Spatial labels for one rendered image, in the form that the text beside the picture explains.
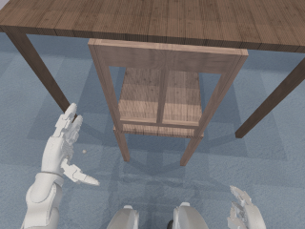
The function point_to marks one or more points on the robot right thigh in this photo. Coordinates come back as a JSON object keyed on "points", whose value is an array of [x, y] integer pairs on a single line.
{"points": [[186, 217]]}

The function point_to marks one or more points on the left robot forearm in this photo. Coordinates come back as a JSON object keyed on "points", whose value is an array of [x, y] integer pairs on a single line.
{"points": [[43, 199]]}

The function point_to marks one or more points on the robot thigh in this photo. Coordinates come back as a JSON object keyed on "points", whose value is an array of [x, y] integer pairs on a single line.
{"points": [[125, 218], [186, 217]]}

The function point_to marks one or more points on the chair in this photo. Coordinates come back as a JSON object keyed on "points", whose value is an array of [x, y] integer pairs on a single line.
{"points": [[160, 93]]}

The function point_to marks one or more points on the right robot hand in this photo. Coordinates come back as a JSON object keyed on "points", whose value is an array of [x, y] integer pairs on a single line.
{"points": [[249, 215]]}

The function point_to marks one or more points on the left robot hand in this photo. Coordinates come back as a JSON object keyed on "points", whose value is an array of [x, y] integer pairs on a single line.
{"points": [[59, 146]]}

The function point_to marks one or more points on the table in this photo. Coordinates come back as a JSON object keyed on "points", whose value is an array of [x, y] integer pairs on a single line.
{"points": [[261, 25]]}

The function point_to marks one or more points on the robot left thigh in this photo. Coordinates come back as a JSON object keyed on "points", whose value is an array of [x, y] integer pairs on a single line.
{"points": [[125, 218]]}

